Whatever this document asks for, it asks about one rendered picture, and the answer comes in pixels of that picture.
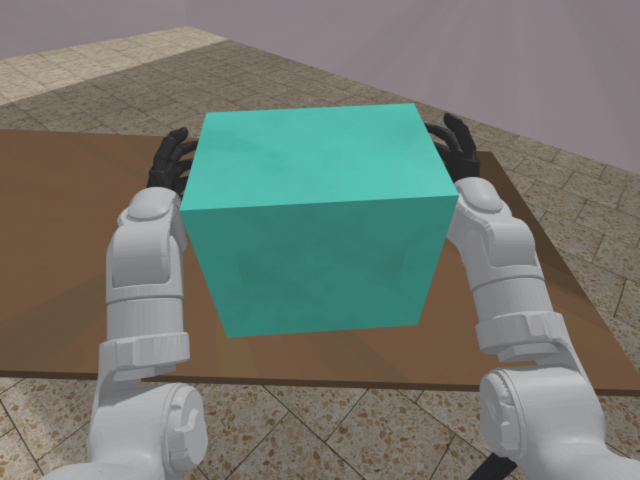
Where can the left robot forearm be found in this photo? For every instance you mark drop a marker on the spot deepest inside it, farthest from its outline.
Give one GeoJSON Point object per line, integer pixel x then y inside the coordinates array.
{"type": "Point", "coordinates": [144, 292]}

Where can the left robot upper arm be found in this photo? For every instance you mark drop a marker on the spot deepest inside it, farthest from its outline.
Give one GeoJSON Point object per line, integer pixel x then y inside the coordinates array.
{"type": "Point", "coordinates": [146, 433]}

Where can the right robot upper arm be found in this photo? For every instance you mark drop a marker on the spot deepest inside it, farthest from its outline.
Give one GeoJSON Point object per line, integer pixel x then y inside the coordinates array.
{"type": "Point", "coordinates": [545, 418]}

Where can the right robot forearm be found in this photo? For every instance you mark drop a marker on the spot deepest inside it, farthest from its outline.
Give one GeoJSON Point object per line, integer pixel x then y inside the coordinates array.
{"type": "Point", "coordinates": [516, 318]}

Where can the robot left hand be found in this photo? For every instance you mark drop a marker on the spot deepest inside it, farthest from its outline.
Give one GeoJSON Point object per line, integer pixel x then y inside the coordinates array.
{"type": "Point", "coordinates": [167, 168]}

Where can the robot right hand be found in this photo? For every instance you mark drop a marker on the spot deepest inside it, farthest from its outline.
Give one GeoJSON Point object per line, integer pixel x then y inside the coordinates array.
{"type": "Point", "coordinates": [460, 157]}

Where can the carton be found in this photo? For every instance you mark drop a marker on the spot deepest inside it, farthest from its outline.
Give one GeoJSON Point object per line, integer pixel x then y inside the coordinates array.
{"type": "Point", "coordinates": [317, 219]}

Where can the table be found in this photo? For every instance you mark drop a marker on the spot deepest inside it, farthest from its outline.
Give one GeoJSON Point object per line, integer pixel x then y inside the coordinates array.
{"type": "Point", "coordinates": [60, 196]}

